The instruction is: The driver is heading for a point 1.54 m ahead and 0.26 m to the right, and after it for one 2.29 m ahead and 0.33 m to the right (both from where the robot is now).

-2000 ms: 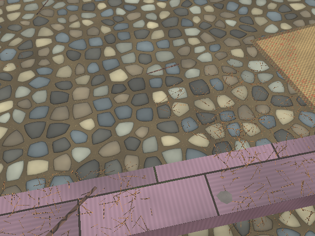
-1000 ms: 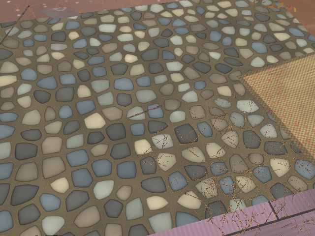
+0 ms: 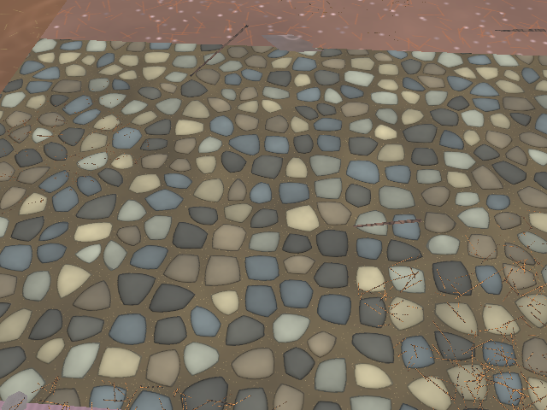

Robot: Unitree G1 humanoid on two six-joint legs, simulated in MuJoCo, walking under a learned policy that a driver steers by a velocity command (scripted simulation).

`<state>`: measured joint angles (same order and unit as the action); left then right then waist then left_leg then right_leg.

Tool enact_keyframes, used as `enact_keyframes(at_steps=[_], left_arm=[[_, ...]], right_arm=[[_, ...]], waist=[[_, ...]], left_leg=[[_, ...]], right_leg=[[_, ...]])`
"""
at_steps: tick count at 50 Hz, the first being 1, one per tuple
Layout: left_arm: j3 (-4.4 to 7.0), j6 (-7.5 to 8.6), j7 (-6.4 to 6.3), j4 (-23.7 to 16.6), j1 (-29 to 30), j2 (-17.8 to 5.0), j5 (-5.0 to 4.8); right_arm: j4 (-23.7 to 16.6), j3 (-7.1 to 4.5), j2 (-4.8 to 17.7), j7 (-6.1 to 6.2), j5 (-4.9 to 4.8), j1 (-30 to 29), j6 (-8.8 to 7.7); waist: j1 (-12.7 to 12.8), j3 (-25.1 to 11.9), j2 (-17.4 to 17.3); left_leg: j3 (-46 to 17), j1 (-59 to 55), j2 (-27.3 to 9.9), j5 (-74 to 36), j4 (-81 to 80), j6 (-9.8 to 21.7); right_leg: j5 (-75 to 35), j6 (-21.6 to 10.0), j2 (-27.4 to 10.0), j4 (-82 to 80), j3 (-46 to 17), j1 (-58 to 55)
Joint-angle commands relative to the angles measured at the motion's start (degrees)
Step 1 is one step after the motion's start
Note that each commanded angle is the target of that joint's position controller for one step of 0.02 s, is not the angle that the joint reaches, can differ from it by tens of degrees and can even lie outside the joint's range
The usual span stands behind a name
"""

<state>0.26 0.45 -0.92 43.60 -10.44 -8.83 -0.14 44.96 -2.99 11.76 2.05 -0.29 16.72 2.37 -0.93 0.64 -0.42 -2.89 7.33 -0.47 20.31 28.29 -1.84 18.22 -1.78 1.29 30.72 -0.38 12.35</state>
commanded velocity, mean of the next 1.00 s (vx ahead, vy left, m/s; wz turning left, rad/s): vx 0.44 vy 0.00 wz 0.01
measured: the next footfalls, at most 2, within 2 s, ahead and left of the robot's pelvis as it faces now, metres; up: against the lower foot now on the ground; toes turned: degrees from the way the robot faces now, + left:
left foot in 0.62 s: +0.37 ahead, +0.14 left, +0.14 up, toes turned +5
right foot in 1.20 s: +0.70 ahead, -0.10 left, +0.14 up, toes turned -3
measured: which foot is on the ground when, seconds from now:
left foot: down 0.00-0.22, up 0.24-0.60, down 0.62-1.00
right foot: down 0.00-0.64, up 0.66-1.00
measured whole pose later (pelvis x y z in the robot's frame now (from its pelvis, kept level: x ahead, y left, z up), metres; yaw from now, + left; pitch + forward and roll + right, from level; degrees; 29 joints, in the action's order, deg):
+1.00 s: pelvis +0.40 +0.05 +0.15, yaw -1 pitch +3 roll +0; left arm -0.9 3.3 1.6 40.5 -5.4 -11.9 -0.8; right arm 55.9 0.7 9.2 -0.2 0.1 26.4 -6.5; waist -3.5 -3.5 2.5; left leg 6.7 4.3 1.5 13.7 15.1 2.9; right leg -4.7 -2.3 -4.6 54.0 -1.8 46.4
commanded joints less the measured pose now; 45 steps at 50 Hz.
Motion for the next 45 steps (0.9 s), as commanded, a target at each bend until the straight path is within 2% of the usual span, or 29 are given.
enact_keyframes(at_steps=[1,4,6,8,10,11,12,13,14,15,16,17,19,21,24,25,26,28,29,31,32,33,34,35,36,38,39,40,45], left_arm=[[2.3,2.11,0.16,-3.8,3.1,-6.9,-0.44],[2.04,3.49,0.31,-3.7,3.3,-5.3,-0.95],[2.18,4.7,1.0,-3.6,4.2,-5.9,-1.68],[2.35,4.81,1.48,-2.2,1.5,-6.4,-1.33],[4.22,4.57,1.81,1.0,-6.3,-9.5,0.23],[5.66,4.16,1.96,3.0,-13.1,-13.0,0.63],[7.38,3.38,1.78,5.0,-22.2,-19.0,-0.04],[6.73,3.22,1.55,6.3,-24.8,-17.2,-0.27],[5.38,2.99,0.81,6.7,-20.7,-13.7,0.23],[4.5,2.48,0.42,6.9,-18.7,-10.8,0.71],[3.68,2.19,0.77,7.8,-18.9,-8.7,1.28],[2.63,1.38,1.16,9.9,-20.9,-6.4,2.15],[1.03,0.47,1.38,11.9,-21.6,-3.2,1.82],[0.09,0.29,1.14,12.8,-19.4,-3.8,1.02],[-0.77,0.52,-0.51,11.3,-14.0,-5.8,0.7],[-0.28,1.24,-1.35,11.1,-15.2,-7.7,-0.22],[0.11,2.56,-1.24,11.4,-16.7,-9.3,-1.58],[1.15,3.24,-1.17,13.2,-22.1,-15.6,-2.44],[1.47,2.21,-1.4,13.8,-23.8,-17.3,-1.46],[1.93,0.43,-1.8,13.5,-20.8,-17.3,0.73],[1.43,1.53,-1.69,11.0,-21.8,-12.7,1.3],[0.44,3.61,0.79,10.8,-23.0,-4.7,1.64],[1.81,5.55,3.67,11.0,-21.9,-5.6,0.51],[1.66,5.58,4.49,6.0,-11.6,-4.4,-0.94],[0.61,5.38,4.15,0.4,-2.7,-3.4,-1.11],[-0.78,3.99,3.82,-1.4,-6.1,-1.1,-1.21],[-1.26,3.48,3.67,-1.3,-8.2,-0.8,-1.75],[-1.61,2.72,3.02,-1.4,-9.7,-1.4,-1.82],[-0.24,2.71,2.02,-4.6,-0.8,-7.1,0.45]], right_arm=[[-1.1,-1.45,5.9,-0.4,0.07,4.6,-2.95],[-1.0,-2.04,8.5,-0.15,0.12,5.8,-4.1],[-0.5,-2.27,9.5,-0.51,0.13,7.0,-4.36],[-0.9,-2.25,9.6,-0.34,-0.08,4.7,-3.84],[-2.9,-1.91,9.5,0.05,-0.83,-2.2,-3.52],[-3.5,-1.63,8.2,0.51,-0.86,-3.6,-3.84],[-4.2,-0.76,5.1,0.94,-0.26,-2.0,-4.62],[-2.4,-0.62,4.2,1.0,-0.99,2.1,-5.5],[-1.9,-0.87,4.6,0.14,-2.25,0.9,-6.27],[-2.5,-0.32,3.2,-0.67,-3.39,-2.3,-6.83],[-3.6,0.55,1.5,-1.51,-3.13,-4.5,-7.53],[-3.9,1.26,-1.1,-2.05,-2.45,-5.0,-7.34],[-6.1,3.15,-4.6,-3.52,-3.18,-4.4,-6.69],[-10.2,5.08,-5.9,-3.66,-3.23,-8.0,-5.81],[-19.8,7.39,-4.5,-4.01,-0.03,-18.0,-6.35],[-21.5,8.43,-4.4,-3.99,1.14,-19.6,-6.55],[-20.8,7.91,-3.6,-3.52,1.16,-19.8,-6.91],[-20.0,6.19,0.3,-2.43,0.2,-15.3,-7.41],[-19.4,5.12,2.6,-2.72,-0.9,-12.5,-7.21],[-16.8,2.41,8.4,-3.87,-1.37,-1.4,-6.38],[-12.9,0.46,14.0,-4.19,0.15,7.2,-6.27],[-6.7,-0.35,17.5,-3.79,1.37,15.3,-5.54],[-6.3,0.82,11.3,-2.61,2.01,12.1,-6.01],[-4.2,1.68,7.9,-2.87,-0.29,6.9,-6.56],[-1.0,2.97,2.7,-3.84,0.08,5.0,-7.16],[2.7,4.34,-4.7,-5.17,1.97,-0.3,-7.84],[4.3,4.13,-5.4,-5.45,1.67,0.3,-8.09],[4.4,3.4,-2.8,-5.28,1.05,-0.8,-8.3],[7.1,2.4,4.0,-2.77,0.6,3.1,-10.08]], waist=[[-0.6,2.9,-3.3],[-1.3,6.0,-12.8],[-1.4,7.5,-11.3],[0.5,6.3,-10.4],[6.2,1.7,-6.8],[8.7,-2.7,-1.8],[10.1,-6.1,12.7],[9.6,-5.7,15.0],[7.9,1.5,8.3],[6.9,5.9,6.1],[6.3,7.4,2.8],[5.7,6.9,4.6],[3.0,6.9,4.8],[1.1,10.6,4.5],[-1.3,9.9,3.3],[-1.4,5.6,2.3],[-0.7,1.3,2.9],[-3.6,-6.5,9.4],[-5.5,-8.4,13.8],[-11.1,-12.8,19.6],[-11.7,-19.7,3.8],[-8.8,-26.2,-23.4],[-7.6,-23.8,-13.7],[-4.9,-9.8,-7.7],[-3.2,-1.0,-2.0],[4.2,1.6,0.2],[5.3,1.5,-0.8],[6.4,1.9,-1.1],[4.2,1.1,-4.1]], left_leg=[[-3.5,4.0,-1.9,7.0,-5.3,6.7],[-19.1,0.2,-11.2,9.7,-14.0,13.2],[-23.7,-3.2,-15.8,-2.3,-15.3,16.3],[-19.1,-4.4,-15.2,-16.6,-12.4,15.0],[-9.0,2.1,-8.2,-37.3,-3.5,10.9],[-3.1,5.6,-3.5,-40.1,7.6,7.9],[2.0,20.3,3.4,-22.0,26.2,2.8],[-0.2,30.3,6.3,9.2,47.2,0.0],[-3.4,42.1,3.3,10.2,64.3,0.5],[-2.9,52.6,1.6,7.9,72.3,2.1],[-1.5,59.5,0.1,5.5,76.4,3.2],[1.1,63.0,-0.5,7.2,89.1,3.7],[-0.2,68.7,-1.4,8.3,102.4,4.9],[-1.7,74.6,-1.7,8.0,104.1,4.7],[6.3,61.1,-4.8,-5.0,75.9,2.2],[10.6,43.5,-6.2,-9.4,62.9,2.3],[14.0,27.6,-5.0,-10.5,55.7,3.1],[17.7,22.1,0.7,0.2,48.8,5.3],[17.9,24.0,3.2,5.7,43.5,6.5],[7.4,17.6,3.7,4.5,27.2,10.4],[-17.5,-0.7,-6.8,2.0,17.9,16.6],[-51.1,-14.0,-18.0,5.1,-9.1,23.8],[-59.7,-9.3,-22.2,10.2,-13.8,23.1],[-48.8,1.1,-21.8,13.4,-11.8,19.2],[-35.2,11.0,-19.1,12.2,-9.0,15.8],[-12.8,20.4,-11.9,1.8,-6.4,9.9],[-7.3,18.5,-9.7,-3.6,-7.2,9.3],[-3.3,19.0,-9.0,-5.4,-9.7,10.5],[3.9,14.1,-7.0,-17.9,-19.9,11.7]], right_leg=[[12.2,-3.8,-1.9,-4.3,-3.4,4.4],[6.0,-1.6,1.4,9.1,3.1,13.8],[6.5,-2.1,-0.3,12.3,3.2,18.5],[9.8,-3.1,-1.1,8.3,3.8,15.7],[-4.8,-4.3,1.0,-5.2,3.5,-2.9],[-12.5,-5.2,-2.1,-8.6,-2.9,-11.7],[-14.7,-11.3,-13.3,-15.8,-23.0,-24.3],[-10.6,-19.5,-23.8,-20.9,-39.4,-26.7],[-3.9,-20.7,-24.9,-20.1,-35.1,-23.9],[-0.4,-18.1,-22.4,-19.5,-27.4,-24.3],[-1.6,-15.7,-20.0,-18.8,-22.1,-24.3],[-6.5,-14.8,-19.8,-18.9,-19.7,-22.5],[-4.4,-12.9,-18.2,-19.0,-14.4,-15.1],[-0.4,-10.9,-18.2,-21.5,-11.0,-6.1],[0.2,-8.2,-10.8,-27.9,-1.3,13.9],[-4.5,-10.2,-11.1,-36.0,-0.9,21.6],[-13.9,-10.8,-11.2,-39.2,0.0,21.7],[-65.6,-10.3,-12.2,-27.4,2.2,0.2],[-87.7,-9.0,-14.2,-19.9,1.2,-11.6],[-101.8,-6.4,-15.8,0.1,-0.2,-21.8],[-83.8,-6.0,-10.6,19.5,-2.3,-4.6],[-6.6,-4.1,6.1,42.7,-9.2,13.3],[-1.6,-3.6,8.2,68.2,-20.3,22.5],[-0.5,-4.9,5.2,75.4,-15.4,31.7],[-2.4,-7.5,1.5,77.1,-10.8,35.7],[-10.4,-9.3,-1.9,73.1,-11.3,32.5],[-10.7,-9.6,-1.4,72.5,-11.8,34.0],[-11.1,-7.7,-1.7,64.5,-10.9,33.9],[-22.0,-1.6,-4.1,37.5,-2.5,31.4]])
Velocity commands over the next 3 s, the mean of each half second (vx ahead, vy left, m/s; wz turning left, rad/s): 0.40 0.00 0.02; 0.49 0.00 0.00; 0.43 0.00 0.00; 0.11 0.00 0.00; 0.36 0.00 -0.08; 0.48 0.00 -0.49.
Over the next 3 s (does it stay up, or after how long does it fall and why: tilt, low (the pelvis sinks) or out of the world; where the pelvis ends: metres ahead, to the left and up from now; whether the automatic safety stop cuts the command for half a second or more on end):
stays up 1.19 -0.10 0.15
